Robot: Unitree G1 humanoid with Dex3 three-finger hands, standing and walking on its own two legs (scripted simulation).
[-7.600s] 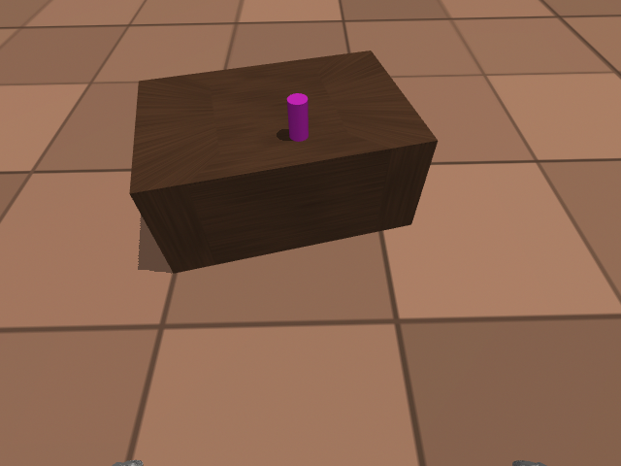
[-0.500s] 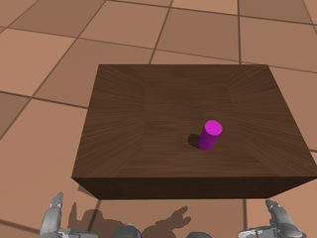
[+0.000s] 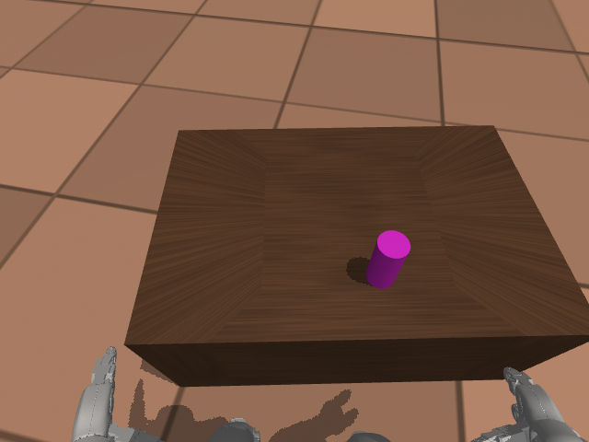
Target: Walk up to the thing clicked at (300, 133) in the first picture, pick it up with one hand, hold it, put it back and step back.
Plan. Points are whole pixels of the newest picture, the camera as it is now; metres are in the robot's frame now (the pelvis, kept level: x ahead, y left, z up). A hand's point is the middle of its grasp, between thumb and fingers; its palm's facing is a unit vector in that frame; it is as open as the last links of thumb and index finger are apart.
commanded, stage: go down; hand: right
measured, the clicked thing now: (386, 261) +0.47 -0.18 -0.21
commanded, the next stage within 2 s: approach in 1.98 s
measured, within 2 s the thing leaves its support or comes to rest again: neither
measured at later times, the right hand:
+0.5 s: hand (504, 429) +0.14 -0.26 -0.08, palm faces +0.07 +0.94 -0.32, open 17.5 cm
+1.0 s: hand (539, 303) +0.28 -0.32 +0.00, palm faces +0.16 +0.97 -0.19, open 17.6 cm
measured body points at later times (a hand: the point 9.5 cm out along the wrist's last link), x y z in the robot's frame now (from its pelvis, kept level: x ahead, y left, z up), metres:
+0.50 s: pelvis -0.01 +0.00 -0.01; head +0.02 +0.00 +0.44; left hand +0.14 +0.27 -0.06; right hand +0.14 -0.31 -0.06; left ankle +0.02 +0.14 -0.70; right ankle -0.04 -0.13 -0.70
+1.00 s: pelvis -0.02 -0.01 +0.00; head +0.02 -0.01 +0.45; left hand +0.12 +0.26 -0.06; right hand +0.27 -0.37 +0.02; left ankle +0.02 +0.14 -0.70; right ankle -0.04 -0.13 -0.70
